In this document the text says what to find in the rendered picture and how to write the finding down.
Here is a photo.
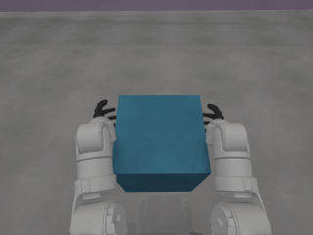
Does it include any robot right hand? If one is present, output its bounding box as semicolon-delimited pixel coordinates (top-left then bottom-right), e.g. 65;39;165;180
202;104;224;133

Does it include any robot left upper arm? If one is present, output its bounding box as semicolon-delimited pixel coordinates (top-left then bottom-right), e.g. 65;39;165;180
70;200;128;235

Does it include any robot left hand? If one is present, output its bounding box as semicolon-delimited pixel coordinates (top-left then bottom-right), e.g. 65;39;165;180
93;99;116;127

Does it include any robot left forearm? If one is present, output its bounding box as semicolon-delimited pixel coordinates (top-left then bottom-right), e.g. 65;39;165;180
69;117;117;235

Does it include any robot right upper arm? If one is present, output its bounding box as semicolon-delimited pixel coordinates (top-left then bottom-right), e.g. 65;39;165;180
210;202;272;235

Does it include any carton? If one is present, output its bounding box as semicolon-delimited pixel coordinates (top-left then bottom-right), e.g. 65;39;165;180
112;95;211;193

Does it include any robot right forearm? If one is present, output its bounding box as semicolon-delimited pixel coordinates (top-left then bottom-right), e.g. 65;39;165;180
205;118;272;232

